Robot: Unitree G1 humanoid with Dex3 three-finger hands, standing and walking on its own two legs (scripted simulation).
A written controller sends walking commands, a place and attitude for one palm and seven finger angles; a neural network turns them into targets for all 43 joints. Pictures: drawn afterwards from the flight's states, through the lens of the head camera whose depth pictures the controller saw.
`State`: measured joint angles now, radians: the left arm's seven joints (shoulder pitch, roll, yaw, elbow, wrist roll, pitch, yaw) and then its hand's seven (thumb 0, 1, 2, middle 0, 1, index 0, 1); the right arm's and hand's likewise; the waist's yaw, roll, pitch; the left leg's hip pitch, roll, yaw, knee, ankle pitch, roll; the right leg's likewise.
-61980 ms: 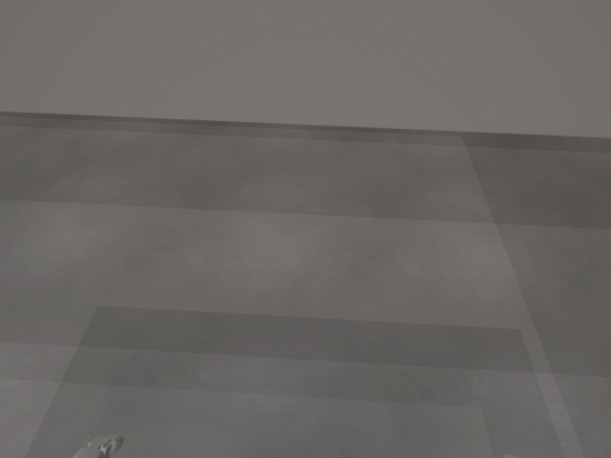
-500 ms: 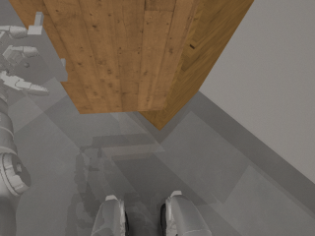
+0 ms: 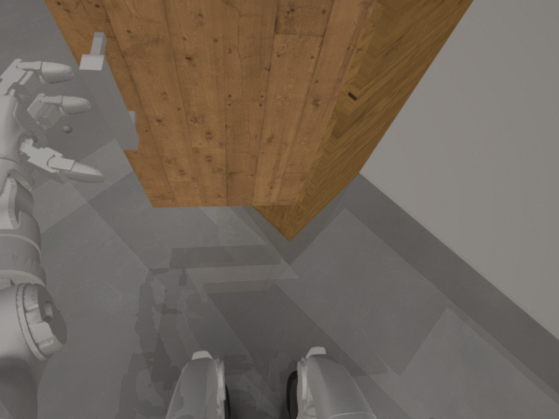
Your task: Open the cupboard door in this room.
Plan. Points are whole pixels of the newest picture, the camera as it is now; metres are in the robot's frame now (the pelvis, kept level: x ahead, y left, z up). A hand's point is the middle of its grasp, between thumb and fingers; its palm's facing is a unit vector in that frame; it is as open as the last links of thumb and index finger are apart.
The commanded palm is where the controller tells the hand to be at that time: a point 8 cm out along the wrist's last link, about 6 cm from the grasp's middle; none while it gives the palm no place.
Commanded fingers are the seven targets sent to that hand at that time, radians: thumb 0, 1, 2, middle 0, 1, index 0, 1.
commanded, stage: move the hooked fingers beside the handle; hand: left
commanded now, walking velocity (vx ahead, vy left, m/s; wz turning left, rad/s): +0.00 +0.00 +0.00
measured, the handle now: (116, 96) +0.54 +0.21 +0.06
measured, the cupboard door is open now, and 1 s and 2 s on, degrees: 48 48 48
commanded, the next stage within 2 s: slide the fingers in behind the handle in 0.06 s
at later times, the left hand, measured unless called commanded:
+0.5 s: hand (85, 129) +0.48 +0.24 +0.06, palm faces +0.01 -1.00 +0.00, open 14.0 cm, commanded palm +0.47 +0.28 +0.06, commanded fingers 0.00 -0.50 0.30 -0.30 -1.20 -0.30 -1.20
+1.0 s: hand (114, 127) +0.49 +0.20 +0.05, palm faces +0.03 -1.00 -0.01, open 14.0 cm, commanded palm +0.47 +0.24 +0.06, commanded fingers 0.00 -0.50 0.30 -0.30 -1.20 -0.30 -1.20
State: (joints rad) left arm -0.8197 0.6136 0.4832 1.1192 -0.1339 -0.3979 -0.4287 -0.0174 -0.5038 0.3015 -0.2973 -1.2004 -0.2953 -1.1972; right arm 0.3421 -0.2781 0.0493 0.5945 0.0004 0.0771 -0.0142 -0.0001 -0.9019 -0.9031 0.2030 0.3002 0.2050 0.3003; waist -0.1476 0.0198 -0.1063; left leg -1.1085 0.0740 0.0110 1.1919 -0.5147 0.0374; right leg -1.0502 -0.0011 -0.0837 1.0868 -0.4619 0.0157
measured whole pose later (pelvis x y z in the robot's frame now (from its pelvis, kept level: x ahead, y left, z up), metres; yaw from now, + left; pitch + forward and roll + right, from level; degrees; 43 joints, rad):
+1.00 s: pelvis +0.00 -0.01 +0.00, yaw +0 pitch +24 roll -4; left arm -0.81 0.49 0.42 1.10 -0.12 -0.44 -0.30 -0.02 -0.50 0.30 -0.30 -1.20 -0.30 -1.20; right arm 0.35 -0.26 0.04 0.61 -0.01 0.07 0.00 0.00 -0.90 -0.90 0.20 0.30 0.20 0.30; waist -0.15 0.03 -0.12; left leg -1.09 0.07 0.02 1.18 -0.51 0.03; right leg -1.05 0.00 -0.07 1.10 -0.47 0.01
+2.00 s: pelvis +0.00 -0.01 +0.00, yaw +1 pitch +24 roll -3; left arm -0.83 0.44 0.37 1.12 -0.11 -0.47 -0.23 -0.02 -0.43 0.33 -0.30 -1.21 -0.30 -1.21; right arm 0.34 -0.27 0.03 0.62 -0.01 0.07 0.00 0.00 -0.90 -0.90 0.20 0.30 0.20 0.30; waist -0.15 0.03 -0.12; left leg -1.09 0.06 0.01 1.18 -0.51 0.02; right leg -1.05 -0.01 -0.08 1.11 -0.48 0.00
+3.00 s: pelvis +0.02 -0.01 +0.02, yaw +0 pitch +22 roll -2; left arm -0.52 0.34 0.33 0.81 -0.18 -0.44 -0.21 0.00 0.73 0.75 -0.35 -1.35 -0.36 -1.35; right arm 0.36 -0.25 0.01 0.58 0.01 0.09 0.02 0.00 -0.90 -0.90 0.20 0.30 0.20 0.30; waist -0.12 0.04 -0.14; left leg -0.98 0.07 0.05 1.10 -0.51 0.02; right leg -0.96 0.00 -0.04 1.04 -0.47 0.01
